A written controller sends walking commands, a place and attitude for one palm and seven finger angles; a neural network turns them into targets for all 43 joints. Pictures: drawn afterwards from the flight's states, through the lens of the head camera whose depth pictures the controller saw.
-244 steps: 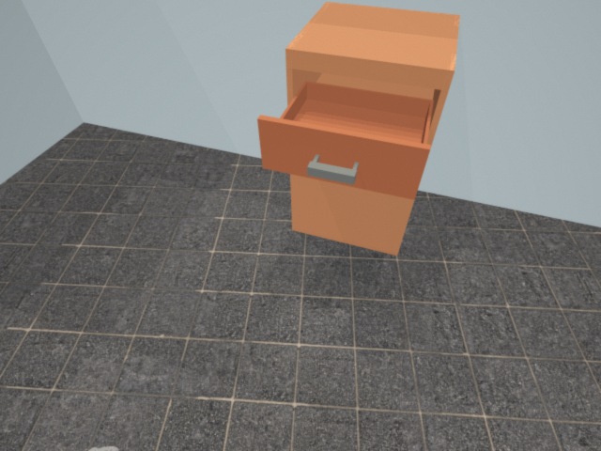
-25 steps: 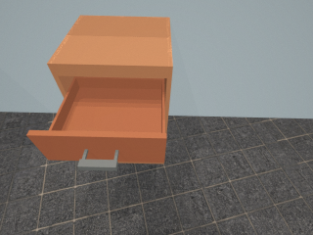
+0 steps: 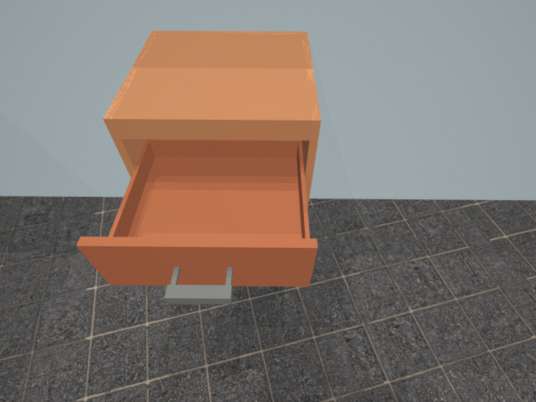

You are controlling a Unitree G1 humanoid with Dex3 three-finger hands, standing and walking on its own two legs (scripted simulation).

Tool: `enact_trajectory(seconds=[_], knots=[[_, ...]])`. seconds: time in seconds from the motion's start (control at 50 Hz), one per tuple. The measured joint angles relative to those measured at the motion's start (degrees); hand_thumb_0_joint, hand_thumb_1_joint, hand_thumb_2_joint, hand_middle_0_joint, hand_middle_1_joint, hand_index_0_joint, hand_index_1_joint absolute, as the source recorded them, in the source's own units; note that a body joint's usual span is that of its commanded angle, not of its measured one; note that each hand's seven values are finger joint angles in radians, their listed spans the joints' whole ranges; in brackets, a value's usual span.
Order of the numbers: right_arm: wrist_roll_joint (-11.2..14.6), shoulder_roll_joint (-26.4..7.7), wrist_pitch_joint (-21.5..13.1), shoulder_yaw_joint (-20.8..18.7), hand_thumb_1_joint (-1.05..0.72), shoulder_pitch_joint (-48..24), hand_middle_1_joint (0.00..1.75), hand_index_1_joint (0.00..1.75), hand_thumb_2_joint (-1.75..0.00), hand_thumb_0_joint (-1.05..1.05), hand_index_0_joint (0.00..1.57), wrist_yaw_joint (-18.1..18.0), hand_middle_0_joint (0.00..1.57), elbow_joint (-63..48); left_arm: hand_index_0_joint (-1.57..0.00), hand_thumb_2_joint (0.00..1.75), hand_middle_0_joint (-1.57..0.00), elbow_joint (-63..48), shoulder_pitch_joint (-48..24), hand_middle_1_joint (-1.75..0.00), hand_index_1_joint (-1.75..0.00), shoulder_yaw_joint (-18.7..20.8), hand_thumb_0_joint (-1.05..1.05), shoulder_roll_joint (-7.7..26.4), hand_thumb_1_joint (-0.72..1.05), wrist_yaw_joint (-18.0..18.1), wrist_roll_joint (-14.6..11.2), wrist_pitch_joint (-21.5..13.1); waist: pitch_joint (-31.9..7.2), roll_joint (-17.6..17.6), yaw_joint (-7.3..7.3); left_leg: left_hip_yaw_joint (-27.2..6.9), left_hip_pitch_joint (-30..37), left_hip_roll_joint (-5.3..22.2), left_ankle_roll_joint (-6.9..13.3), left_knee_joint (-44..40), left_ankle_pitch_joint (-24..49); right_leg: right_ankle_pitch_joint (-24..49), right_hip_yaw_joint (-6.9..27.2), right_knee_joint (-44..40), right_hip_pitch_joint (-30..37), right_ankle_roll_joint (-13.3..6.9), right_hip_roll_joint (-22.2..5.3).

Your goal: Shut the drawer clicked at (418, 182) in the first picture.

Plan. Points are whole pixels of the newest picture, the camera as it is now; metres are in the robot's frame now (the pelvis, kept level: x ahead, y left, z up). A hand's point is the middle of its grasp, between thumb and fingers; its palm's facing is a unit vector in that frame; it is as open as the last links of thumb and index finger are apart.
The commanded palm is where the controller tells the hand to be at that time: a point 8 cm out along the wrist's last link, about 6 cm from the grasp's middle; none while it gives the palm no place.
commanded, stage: come to a stop and stand still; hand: left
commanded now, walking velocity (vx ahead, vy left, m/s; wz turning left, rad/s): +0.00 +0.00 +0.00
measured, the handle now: (201, 283) +0.33 +0.16 -0.10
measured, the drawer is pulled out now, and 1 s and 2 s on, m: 0.29 0.29 0.29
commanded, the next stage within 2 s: look again from close up in 1.06 s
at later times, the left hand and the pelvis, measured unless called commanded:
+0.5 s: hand out of the picture +0.05 +0.16 -0.17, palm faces +0.00 -0.97 -0.23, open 7.3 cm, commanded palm none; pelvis +0.02 -0.01 +0.00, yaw +0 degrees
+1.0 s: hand out of the picture +0.02 +0.14 -0.17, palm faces +0.01 -0.98 -0.20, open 7.4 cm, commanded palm none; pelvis +0.02 -0.03 +0.01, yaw +0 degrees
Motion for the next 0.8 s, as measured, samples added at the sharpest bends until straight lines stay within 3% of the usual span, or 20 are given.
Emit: enact_trajectory(seconds=[0.3,0.8], knots=[[0.17,1.10,-0.73,0.32,-0.91,1.54,0.29,0.30,-0.90,0.01,0.20,-0.44,0.20,5.68,-0.20,0.89,-0.20,2.57,-3.30,-0.30,-0.30,0.09,0.00,-0.76,0.91,0.42,-0.34,-0.43,-0.04,-0.47,-1.14,-0.18,3.86,0.16,-0.58,-2.55,-0.48,-0.93,-0.16,-1.74,3.45,0.05,0.29],[0.49,1.92,-1.44,0.16,-0.91,1.06,0.29,0.30,-0.90,0.01,0.20,-0.76,0.20,8.82,-0.20,0.89,-0.20,5.70,-0.14,-0.30,-0.30,-0.10,0.00,-1.91,0.91,0.37,-0.24,-0.93,-0.46,-0.33,-0.21,-0.89,4.89,1.73,-2.35,-4.03,-0.02,-0.95,-0.95,-2.88,4.39,-1.69,1.91]])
